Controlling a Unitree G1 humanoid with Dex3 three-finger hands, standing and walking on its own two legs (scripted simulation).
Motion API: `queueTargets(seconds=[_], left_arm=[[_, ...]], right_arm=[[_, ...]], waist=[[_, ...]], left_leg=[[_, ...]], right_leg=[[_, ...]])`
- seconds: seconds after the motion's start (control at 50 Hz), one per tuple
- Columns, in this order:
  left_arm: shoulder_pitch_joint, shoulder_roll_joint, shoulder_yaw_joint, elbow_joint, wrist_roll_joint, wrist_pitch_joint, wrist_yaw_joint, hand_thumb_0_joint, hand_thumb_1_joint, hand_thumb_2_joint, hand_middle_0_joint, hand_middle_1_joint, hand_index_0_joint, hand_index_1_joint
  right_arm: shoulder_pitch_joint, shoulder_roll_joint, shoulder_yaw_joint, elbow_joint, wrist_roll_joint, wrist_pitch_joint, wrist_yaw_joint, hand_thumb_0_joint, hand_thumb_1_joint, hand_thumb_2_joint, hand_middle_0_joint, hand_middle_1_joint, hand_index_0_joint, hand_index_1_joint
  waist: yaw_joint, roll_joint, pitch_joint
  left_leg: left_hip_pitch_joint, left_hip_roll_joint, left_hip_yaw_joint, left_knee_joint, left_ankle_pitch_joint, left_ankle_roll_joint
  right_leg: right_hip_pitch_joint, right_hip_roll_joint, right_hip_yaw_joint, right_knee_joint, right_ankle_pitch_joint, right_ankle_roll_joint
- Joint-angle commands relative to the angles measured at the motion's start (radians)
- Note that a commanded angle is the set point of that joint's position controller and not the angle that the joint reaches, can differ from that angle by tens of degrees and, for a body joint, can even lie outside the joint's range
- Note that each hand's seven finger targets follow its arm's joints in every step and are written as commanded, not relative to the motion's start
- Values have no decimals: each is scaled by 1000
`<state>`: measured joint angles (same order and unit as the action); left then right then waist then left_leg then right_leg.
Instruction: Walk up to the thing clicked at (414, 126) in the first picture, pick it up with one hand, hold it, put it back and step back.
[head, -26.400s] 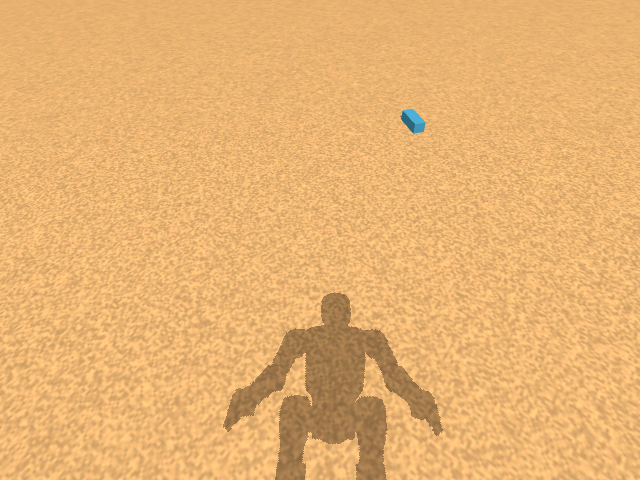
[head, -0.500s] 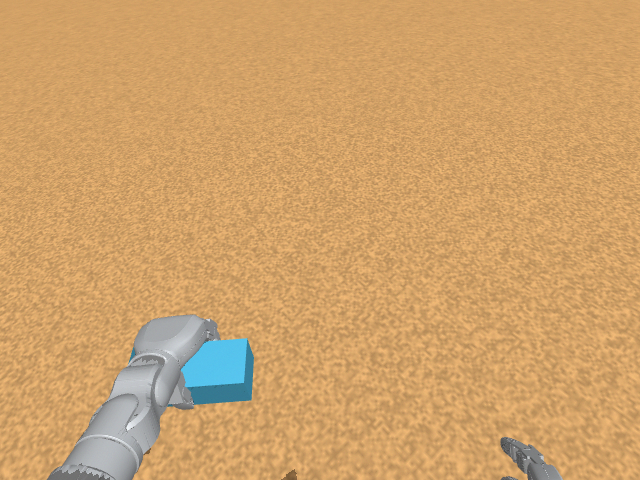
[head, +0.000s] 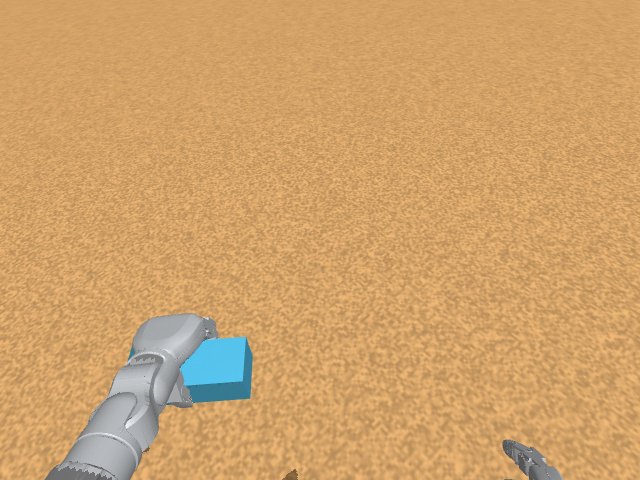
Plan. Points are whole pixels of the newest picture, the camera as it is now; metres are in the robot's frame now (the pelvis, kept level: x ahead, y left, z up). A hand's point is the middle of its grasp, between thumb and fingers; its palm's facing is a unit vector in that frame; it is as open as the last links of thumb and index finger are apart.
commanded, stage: hold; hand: left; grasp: from above
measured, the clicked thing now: (191, 371) +0.30 +0.22 -0.07
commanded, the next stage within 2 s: crouch in 0.08 s
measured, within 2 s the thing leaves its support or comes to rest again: neither
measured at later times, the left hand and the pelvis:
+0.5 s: hand (184, 388) +0.28 +0.23 -0.09, palm faces -0.46 -0.04 -0.89, open 9.6 cm; pelvis +0.00 +0.00 -0.01, yaw +1 degrees
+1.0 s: hand (214, 409) +0.34 +0.25 -0.33, palm faces -0.41 +0.01 -0.91, open 9.7 cm; pelvis -0.05 +0.01 -0.20, yaw +0 degrees
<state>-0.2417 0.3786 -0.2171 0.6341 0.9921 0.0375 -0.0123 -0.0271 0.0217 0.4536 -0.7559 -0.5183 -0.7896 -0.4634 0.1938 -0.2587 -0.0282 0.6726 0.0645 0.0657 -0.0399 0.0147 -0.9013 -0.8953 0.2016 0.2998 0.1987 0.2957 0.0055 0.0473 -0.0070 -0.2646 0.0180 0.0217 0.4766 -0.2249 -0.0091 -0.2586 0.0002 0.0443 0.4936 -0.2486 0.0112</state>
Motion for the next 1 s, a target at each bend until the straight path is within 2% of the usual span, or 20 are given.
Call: queueTargets(seconds=[0.0, 0.14, 0.16, 0.18, 0.22, 0.24, 0.26, 0.36, 0.4, 0.5, 0.56, 0.58, 0.64, 0.68, 0.74, 0.8, 0.88, 0.92, 0.96, 0.98], left_arm=[[-347, 218, 107, -227, 5, 2, 36, 0, 690, 781, -1067, -630, -1067, -633], [-324, 208, 108, -196, 3, -6, 31, 0, 667, 797, -1059, -622, -1053, -630], [-322, 207, 107, -201, 1, -7, 33, 0, 739, 717, -1054, -692, -1090, -655], [-320, 204, 101, -205, 3, -10, 33, 0, 659, 690, -974, -634, -1010, -611], [-306, 201, 103, -204, 7, -15, 41, 0, 687, 713, -1039, -623, -1052, -611], [-294, 202, 113, -176, 8, -17, 49, 0, 702, 733, -1064, -606, -1070, -602], [-286, 176, 90, -166, 16, -19, 57, 0, 701, 729, -1063, -601, -1069, -597], [-298, 176, 115, -79, 45, -44, 144, 0, 728, 734, -1087, -593, -1091, -591], [-323, 152, 94, -7, 70, -47, 188, 0, 736, 706, -1087, -586, -1096, -579], [-417, 169, 106, 111, 112, -54, 277, 0, 711, 727, -1062, -632, -1075, -621], [-468, 144, 97, 180, 145, -75, 321, 0, 707, 753, -1065, -635, -1074, -629], [-483, 172, 122, 189, 154, -84, 339, 0, 690, 758, -1044, -650, -1055, -640], [-504, 141, 123, 258, 176, -95, 388, 0, 671, 735, -1012, -675, -1032, -655], [-535, 181, 152, 294, 193, -96, 420, 0, 667, 744, -1007, -684, -1028, -664], [-623, 230, 174, 323, 198, -93, 446, 0, 671, 763, -1012, -684, -1029, -669], [-628, 227, 184, 393, 191, -80, 462, 0, 633, 786, -993, -675, -1002, -667], [-649, 259, 209, 372, 162, -66, 457, 0, 624, 722, -976, -654, -993, -638], [-669, 310, 238, 372, 162, -65, 450, 0, 612, 791, -993, -662, -995, -662], [-662, 289, 227, 434, 155, -71, 435, 0, 630, 810, -1005, -686, -1010, -683], [-707, 313, 240, 401, 154, -82, 432, 0, 613, 820, -995, -675, -996, -676]], right_arm=[[-89, -124, -45, -140, -2, -38, -11, 0, -896, -900, 200, 300, 199, 300], [-82, -126, -45, -145, 1, -36, -12, 0, -896, -900, 200, 300, 200, 300], [-82, -125, -44, -143, 0, -36, -13, 0, -913, -910, 200, 301, 201, 300], [-82, -126, -45, -146, -2, -37, -12, 0, -876, -895, 201, 301, 201, 301], [-78, -126, -47, -145, 0, -36, -12, 0, -883, -898, 200, 300, 200, 300], [-74, -127, -48, -143, -1, -34, -11, 0, -882, -898, 200, 300, 200, 300], [-75, -124, -46, -142, -2, -33, -11, 0, -882, -898, 200, 300, 200, 300], [-44, -125, -52, -121, -12, -26, -4, 0, -881, -897, 200, 300, 200, 300], [-33, -127, -56, -105, -21, -23, 3, 0, -881, -896, 199, 300, 200, 300], [22, -146, -78, -62, -38, -25, 22, 0, -887, -897, 199, 299, 199, 299], [53, -144, -86, -43, -53, -37, 29, 0, -887, -896, 199, 299, 199, 299], [64, -148, -90, -42, -58, -42, 33, 0, -887, -896, 199, 299, 200, 299], [77, -154, -96, -48, -68, -53, 38, 0, -888, -895, 199, 299, 200, 299], [83, -163, -101, -43, -74, -59, 35, 0, -888, -895, 199, 299, 200, 299], [99, -175, -105, -29, -81, -73, 25, 0, -888, -895, 199, 299, 200, 299], [110, -178, -104, -17, -91, -87, 17, 0, -884, -894, 200, 299, 200, 299], [118, -183, -111, -6, -101, -103, 14, 0, -885, -894, 200, 299, 200, 299], [118, -185, -111, 1, -107, -106, 13, 0, -887, -896, 200, 299, 200, 299], [117, -181, -103, 6, -116, -114, 19, 0, -888, -896, 200, 299, 200, 299], [118, -183, -105, 6, -117, -119, 20, 0, -886, -896, 200, 299, 200, 299]], waist=[[3, -21, -265], [0, -30, -234], [6, -24, -235], [-3, -27, -231], [2, -21, -240], [-1, -27, -227], [-11, -50, -217], [-26, -82, -198], [-42, -84, -188], [-60, -37, -282], [-80, -38, -356], [-75, -16, -389], [-86, -11, -453], [-80, 32, -490], [-91, 68, -556], [-109, 60, -606], [-96, 83, -746], [-102, 68, -758], [-123, 46, -706], [-122, 47, -746]], left_leg=[[147, -34, 20, -41, 199, 23], [139, -31, 19, -54, 175, 24], [138, -31, 17, -53, 183, 21], [140, -31, 15, -49, 185, 21], [145, -30, 14, -49, 202, 20], [140, -29, 16, -49, 195, 20], [138, -31, 15, -43, 201, 22], [78, -40, 20, 2, 170, 24], [34, -37, 16, 36, 156, 22], [-74, -32, 10, 189, 144, 12], [-223, -33, 6, 344, 120, 14], [-270, -29, 3, 396, 106, 14], [-412, -29, 0, 524, 57, 17], [-489, -28, -6, 591, 22, 13], [-595, -21, -27, 685, -44, 12], [-702, -14, -49, 772, -104, 17], [-768, -13, -65, 868, -82, 17], [-853, -17, -55, 917, -142, 21], [-948, -18, -59, 964, -217, 26], [-966, -20, -59, 986, -237, 28]], right_leg=[[44, 25, -25, -81, 186, -14], [36, 28, -28, -88, 160, -19], [37, 29, -28, -85, 162, -21], [35, 29, -29, -86, 165, -19], [37, 30, -31, -78, 182, -22], [32, 30, -31, -80, 173, -22], [20, 30, -33, -78, 185, -19], [-36, 20, -29, -56, 165, -13], [-84, 21, -35, -22, 154, -14], [-220, 21, -39, 120, 146, -20], [-354, 19, -38, 261, 130, -22], [-399, 21, -37, 308, 110, -27], [-539, 25, -46, 434, 63, -32], [-647, 30, -59, 519, 22, -38], [-797, 31, -71, 634, -37, -44], [-918, 34, -84, 738, -88, -45], [-994, 29, -94, 856, -85, -47], [-1020, 30, -91, 886, -126, -46], [-1094, 25, -94, 925, -183, -44], [-1103, 28, -95, 946, -200, -46]])
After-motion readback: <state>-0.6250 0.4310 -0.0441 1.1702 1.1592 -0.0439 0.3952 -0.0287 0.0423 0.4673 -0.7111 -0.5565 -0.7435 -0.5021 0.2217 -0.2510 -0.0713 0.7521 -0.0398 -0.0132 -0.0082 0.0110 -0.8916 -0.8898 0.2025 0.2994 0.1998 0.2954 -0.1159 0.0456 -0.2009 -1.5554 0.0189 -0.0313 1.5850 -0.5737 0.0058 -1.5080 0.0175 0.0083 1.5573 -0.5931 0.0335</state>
